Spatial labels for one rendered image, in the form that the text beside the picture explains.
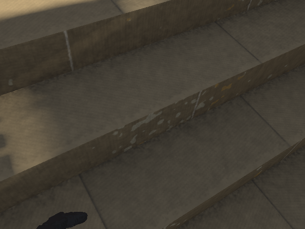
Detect left robot hand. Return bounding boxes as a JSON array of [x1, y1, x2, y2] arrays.
[[36, 212, 88, 229]]

